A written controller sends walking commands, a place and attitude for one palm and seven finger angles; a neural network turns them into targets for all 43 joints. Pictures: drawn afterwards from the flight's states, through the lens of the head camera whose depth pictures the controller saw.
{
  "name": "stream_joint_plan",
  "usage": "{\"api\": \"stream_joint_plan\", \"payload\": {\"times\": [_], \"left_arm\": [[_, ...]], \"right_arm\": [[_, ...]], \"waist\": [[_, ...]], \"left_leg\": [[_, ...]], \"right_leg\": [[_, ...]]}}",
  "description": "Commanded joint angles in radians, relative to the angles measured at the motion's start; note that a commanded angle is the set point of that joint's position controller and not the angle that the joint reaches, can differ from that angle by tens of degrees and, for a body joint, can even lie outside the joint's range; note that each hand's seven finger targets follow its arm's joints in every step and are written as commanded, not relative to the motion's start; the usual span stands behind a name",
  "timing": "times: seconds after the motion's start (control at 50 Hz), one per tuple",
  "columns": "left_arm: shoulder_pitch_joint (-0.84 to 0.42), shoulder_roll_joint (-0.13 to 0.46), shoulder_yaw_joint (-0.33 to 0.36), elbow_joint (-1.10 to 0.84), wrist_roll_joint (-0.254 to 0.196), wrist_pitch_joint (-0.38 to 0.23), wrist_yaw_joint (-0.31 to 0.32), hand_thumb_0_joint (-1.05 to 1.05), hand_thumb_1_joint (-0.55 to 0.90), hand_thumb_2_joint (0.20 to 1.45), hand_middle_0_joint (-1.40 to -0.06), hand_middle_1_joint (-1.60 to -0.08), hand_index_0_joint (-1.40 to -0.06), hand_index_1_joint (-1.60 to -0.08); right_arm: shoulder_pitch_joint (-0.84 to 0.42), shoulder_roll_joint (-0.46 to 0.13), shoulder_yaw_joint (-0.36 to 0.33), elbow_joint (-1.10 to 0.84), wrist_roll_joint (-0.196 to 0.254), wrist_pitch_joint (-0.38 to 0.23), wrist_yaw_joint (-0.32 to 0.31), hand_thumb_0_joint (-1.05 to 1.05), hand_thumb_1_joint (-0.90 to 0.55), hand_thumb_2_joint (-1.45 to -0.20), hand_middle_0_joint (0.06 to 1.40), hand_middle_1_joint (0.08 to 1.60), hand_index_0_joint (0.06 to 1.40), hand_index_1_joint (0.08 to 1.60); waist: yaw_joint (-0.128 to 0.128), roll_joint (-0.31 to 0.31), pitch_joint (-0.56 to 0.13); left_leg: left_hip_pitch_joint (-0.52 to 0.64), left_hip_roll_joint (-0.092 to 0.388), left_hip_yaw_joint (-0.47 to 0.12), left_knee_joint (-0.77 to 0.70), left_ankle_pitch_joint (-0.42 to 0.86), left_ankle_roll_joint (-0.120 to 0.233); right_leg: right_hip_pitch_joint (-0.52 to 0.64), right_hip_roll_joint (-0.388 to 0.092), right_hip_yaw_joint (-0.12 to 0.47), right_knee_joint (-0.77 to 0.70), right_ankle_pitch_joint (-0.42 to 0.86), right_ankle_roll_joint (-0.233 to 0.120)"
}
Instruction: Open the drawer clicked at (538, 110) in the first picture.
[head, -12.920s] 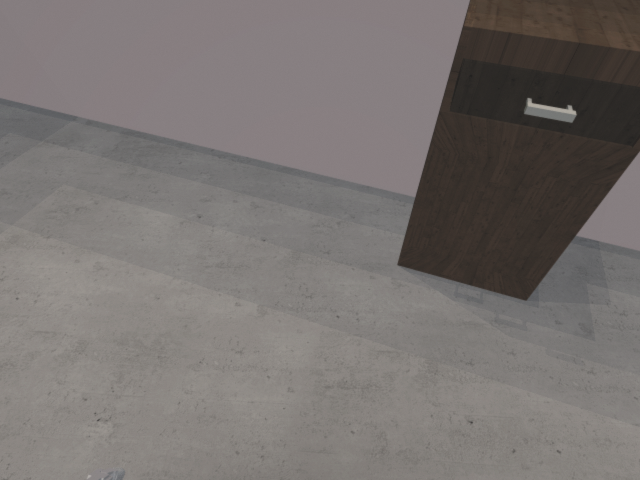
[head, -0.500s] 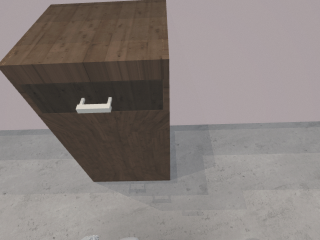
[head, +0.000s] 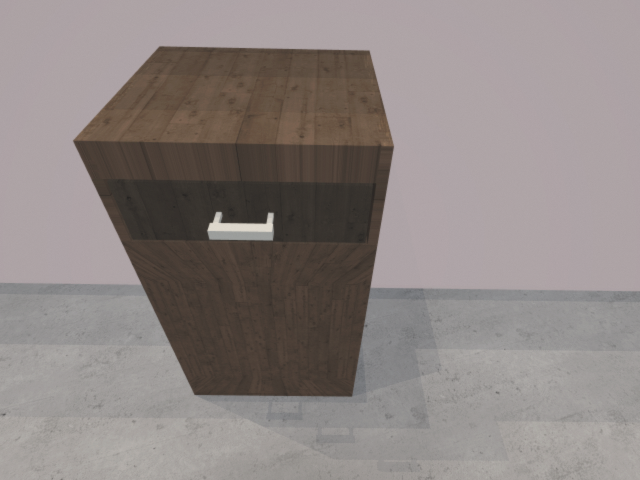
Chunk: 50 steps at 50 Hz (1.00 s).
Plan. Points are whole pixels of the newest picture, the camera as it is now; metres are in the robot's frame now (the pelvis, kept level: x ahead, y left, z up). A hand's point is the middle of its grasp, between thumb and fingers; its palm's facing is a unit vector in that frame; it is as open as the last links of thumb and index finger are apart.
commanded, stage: come to a stop and stand still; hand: left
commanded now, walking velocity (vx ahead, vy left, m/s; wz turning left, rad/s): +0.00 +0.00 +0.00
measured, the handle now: (243, 224) +0.53 +0.19 +0.01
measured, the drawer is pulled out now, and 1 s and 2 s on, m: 0.00 0.00 0.00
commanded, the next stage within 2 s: look again from close up in 0.26 s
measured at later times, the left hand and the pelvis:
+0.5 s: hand out of the picture +0.01 +0.17 -0.16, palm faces +0.01 -0.98 -0.22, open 7.3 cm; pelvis -0.01 -0.01 +0.01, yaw -1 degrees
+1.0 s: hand out of the picture +0.00 +0.15 -0.14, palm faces -0.08 -0.95 -0.31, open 7.3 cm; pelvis -0.01 -0.03 +0.01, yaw -2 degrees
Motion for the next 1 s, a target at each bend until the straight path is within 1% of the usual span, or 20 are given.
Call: {"api": "stream_joint_plan", "payload": {"times": [0.0, 0.08, 0.12, 0.24, 0.32, 0.4, 0.48, 0.52, 0.54, 0.62, 0.66, 0.7, 0.82, 0.86, 0.88, 0.9, 0.92, 0.94, 0.96, 0.98], "left_arm": [[-0.012, 0.093, 0.024, -0.083, -0.006, -0.030, 0.008, 0.000, 0.900, 0.900, -0.200, -0.300, -0.200, -0.300], [-0.011, 0.081, 0.022, -0.068, -0.005, -0.028, 0.011, 0.000, 0.900, 0.900, -0.200, -0.300, -0.200, -0.300], [-0.007, 0.074, 0.021, -0.052, -0.005, -0.031, 0.013, 0.000, 0.900, 0.900, -0.200, -0.300, -0.200, -0.300], [-0.005, 0.057, 0.019, -0.014, -0.007, -0.038, 0.018, 0.000, 0.900, 0.900, -0.200, -0.300, -0.200, -0.300], [-0.007, 0.047, 0.015, 0.016, -0.009, -0.041, 0.021, 0.000, 0.900, 0.900, -0.200, -0.300, -0.200, -0.300], [-0.003, 0.036, 0.012, 0.044, -0.011, -0.048, 0.023, 0.000, 0.900, 0.900, -0.200, -0.300, -0.200, -0.300], [-0.002, 0.028, 0.009, 0.070, -0.012, -0.052, 0.025, 0.000, 0.900, 0.900, -0.200, -0.300, -0.200, -0.300], [-0.001, 0.025, 0.008, 0.079, -0.013, -0.054, 0.025, 0.000, 0.900, 0.900, -0.200, -0.300, -0.200, -0.300], [0.000, 0.025, 0.008, 0.084, -0.012, -0.054, 0.026, 0.000, 0.900, 0.900, -0.200, -0.300, -0.200, -0.300], [0.012, 0.013, 0.007, 0.098, -0.011, -0.056, 0.025, 0.000, 0.900, 0.900, -0.200, -0.300, -0.200, -0.300], [0.012, 0.015, 0.007, 0.104, -0.011, -0.056, 0.026, 0.000, 0.900, 0.900, -0.200, -0.300, -0.200, -0.300], [0.019, 0.006, 0.006, 0.110, -0.011, -0.057, 0.026, 0.000, 0.900, 0.900, -0.200, -0.300, -0.200, -0.300], [0.040, -0.010, 0.009, 0.121, -0.010, -0.058, 0.026, 0.000, 0.900, 0.900, -0.200, -0.300, -0.200, -0.300], [0.041, -0.011, 0.009, 0.122, -0.009, -0.057, 0.027, 0.000, 0.900, 0.900, -0.200, -0.300, -0.200, -0.300], [0.045, -0.014, 0.010, 0.122, -0.009, -0.057, 0.026, 0.000, 0.900, 0.900, -0.200, -0.300, -0.200, -0.300], [0.087, 0.030, 0.000, 0.157, 0.001, -0.068, 0.055, 0.000, 0.900, 0.900, -0.200, -0.300, -0.200, -0.300], [-0.694, 0.199, -0.137, -1.385, 0.082, -0.245, 0.048, 0.000, 0.877, 0.890, -0.202, -0.315, -0.202, -0.315], [-0.322, 0.256, -0.013, -1.119, 0.109, -0.162, 0.158, 0.000, 0.853, 0.880, -0.203, -0.330, -0.203, -0.330], [-0.042, 0.097, -0.093, -1.013, 0.117, -0.010, 0.213, 0.000, 0.830, 0.870, -0.205, -0.345, -0.205, -0.345], [0.007, -0.021, -0.185, -0.945, 0.149, 0.038, 0.222, 0.000, 0.807, 0.860, -0.207, -0.360, -0.207, -0.360]], "right_arm": [[0.029, -0.137, -0.037, -0.038, 0.008, -0.028, -0.007, 0.000, -0.900, -0.900, 0.200, 0.300, 0.200, 0.300], [0.036, -0.129, -0.035, 0.004, 0.009, -0.029, -0.007, 0.000, -0.900, -0.900, 0.200, 0.300, 0.200, 0.300], [0.041, -0.115, -0.034, 0.027, 0.010, -0.028, -0.006, 0.000, -0.900, -0.900, 0.200, 0.300, 0.200, 0.300], [0.062, -0.086, -0.025, 0.094, 0.011, -0.032, -0.005, 0.000, -0.900, -0.900, 0.200, 0.300, 0.200, 0.300], [0.077, -0.069, -0.021, 0.132, 0.013, -0.030, -0.003, 0.000, -0.900, -0.900, 0.200, 0.300, 0.200, 0.300], [0.094, -0.049, -0.016, 0.170, 0.015, -0.032, -0.004, 0.000, -0.900, -0.900, 0.200, 0.300, 0.200, 0.300], [0.108, -0.036, -0.013, 0.201, 0.018, -0.029, -0.005, 0.000, -0.900, -0.900, 0.200, 0.300, 0.200, 0.300], [0.113, -0.030, -0.010, 0.212, 0.018, -0.028, -0.005, 0.000, -0.900, -0.900, 0.200, 0.300, 0.200, 0.300], [0.113, -0.025, -0.010, 0.219, 0.019, -0.026, -0.005, 0.000, -0.900, -0.900, 0.200, 0.300, 0.200, 0.300], [0.124, -0.016, -0.010, 0.233, 0.018, -0.022, -0.005, 0.000, -0.900, -0.900, 0.200, 0.300, 0.200, 0.300], [0.131, -0.013, -0.010, 0.239, 0.019, -0.020, -0.004, 0.000, -0.900, -0.900, 0.200, 0.300, 0.200, 0.300], [0.134, -0.007, -0.010, 0.245, 0.019, -0.021, -0.005, 0.000, -0.900, -0.900, 0.200, 0.300, 0.200, 0.300], [0.142, 0.005, -0.009, 0.252, 0.017, -0.020, -0.007, 0.000, -0.900, -0.900, 0.200, 0.300, 0.200, 0.300], [0.148, 0.007, -0.008, 0.254, 0.018, -0.019, -0.007, 0.000, -0.900, -0.900, 0.200, 0.300, 0.200, 0.300], [0.146, 0.008, -0.009, 0.254, 0.017, -0.020, -0.008, 0.000, -0.900, -0.900, 0.200, 0.300, 0.200, 0.300], [0.015, -0.024, 0.003, 0.175, 0.015, -0.039, 0.000, 0.000, -0.900, -0.900, 0.200, 0.300, 0.200, 0.300], [-0.033, -0.171, 0.038, -0.234, 0.093, -0.185, -0.058, 0.000, -0.900, -0.900, 0.200, 0.300, 0.200, 0.300], [-0.133, -0.144, 0.022, -0.151, 0.095, -0.292, -0.105, 0.000, -0.900, -0.900, 0.200, 0.300, 0.200, 0.300], [-0.099, -0.089, 0.006, -0.163, 0.120, -0.337, -0.101, 0.000, -0.900, -0.900, 0.200, 0.300, 0.200, 0.300], [-0.062, -0.078, 0.012, -0.133, 0.129, -0.353, -0.105, 0.000, -0.900, -0.900, 0.200, 0.300, 0.200, 0.300]], "waist": [[-0.026, 0.014, 0.076], [-0.021, 0.030, 0.094], [-0.019, -0.008, 0.105], [-0.018, 0.002, 0.102], [-0.018, -0.002, 0.112], [-0.020, 0.000, 0.103], [-0.024, -0.026, 0.112], [-0.027, -0.010, 0.119], [-0.027, -0.030, 0.130], [-0.030, -0.017, 0.139], [-0.032, -0.035, 0.136], [-0.032, -0.022, 0.139], [-0.030, -0.034, 0.142], [-0.032, -0.013, 0.146], [-0.028, -0.011, 0.147], [0.018, -0.054, 0.178], [-0.095, 0.244, -0.348], [-0.002, 0.320, -0.276], [-0.018, 0.244, -0.077], [-0.030, 0.124, -0.010]], "left_leg": [[-0.102, 0.153, -0.172, -0.236, 0.214, -0.015], [-0.110, 0.172, -0.194, -0.294, 0.146, -0.017], [-0.124, 0.165, -0.186, -0.305, 0.096, -0.016], [-0.109, 0.153, -0.168, -0.323, 0.090, -0.025], [-0.114, 0.148, -0.162, -0.340, 0.038, -0.027], [-0.087, 0.140, -0.140, -0.328, 0.083, -0.031], [-0.069, 0.135, -0.129, -0.319, 0.083, -0.033], [-0.073, 0.134, -0.129, -0.321, 0.070, -0.035], [-0.075, 0.131, -0.128, -0.320, 0.056, -0.036], [-0.070, 0.126, -0.126, -0.319, 0.033, -0.036], [-0.067, 0.128, -0.122, -0.316, 0.027, -0.038], [-0.069, 0.126, -0.119, -0.315, 0.028, -0.038], [-0.073, 0.121, -0.122, -0.310, 0.017, -0.037], [-0.076, 0.127, -0.127, -0.320, 0.003, -0.037], [-0.084, 0.125, -0.127, -0.318, -0.002, -0.037], [-0.128, 0.153, -0.066, -0.155, 0.102, -0.066], [0.103, 0.049, -0.078, -0.295, 0.090, -0.032], [0.041, 0.063, -0.091, -0.304, -0.030, -0.050], [-0.108, 0.072, -0.134, -0.348, -0.170, -0.077], [-0.134, 0.045, -0.096, -0.291, -0.144, -0.062]], "right_leg": [[0.045, -0.012, 0.034, -0.059, 0.100, -0.048], [0.060, -0.009, 0.026, -0.074, 0.077, -0.038], [0.079, -0.019, 0.035, -0.095, 0.092, -0.038], [0.110, -0.034, 0.049, -0.131, 0.121, -0.039], [0.122, -0.039, 0.060, -0.159, 0.106, -0.038], [0.133, -0.048, 0.072, -0.182, 0.131, -0.041], [0.120, -0.053, 0.081, -0.211, 0.109, -0.042], [0.117, -0.054, 0.086, -0.226, 0.090, -0.043], [0.109, -0.055, 0.091, -0.236, 0.068, -0.043], [0.084, -0.052, 0.099, -0.259, 0.021, -0.043], [0.082, -0.051, 0.097, -0.267, 0.004, -0.041], [0.077, -0.053, 0.098, -0.272, -0.002, -0.041], [0.065, -0.049, 0.104, -0.286, -0.037, -0.042], [0.064, -0.048, 0.097, -0.286, -0.038, -0.041], [0.067, -0.046, 0.098, -0.286, -0.038, -0.040], [0.069, -0.074, 0.078, -0.181, 0.182, -0.052], [0.218, 0.047, 0.125, -0.106, 0.029, -0.060], [0.146, 0.062, 0.041, -0.031, -0.052, -0.093], [0.034, 0.072, -0.009, -0.023, -0.108, -0.072], [0.006, 0.074, -0.024, -0.054, -0.094, -0.056]]}}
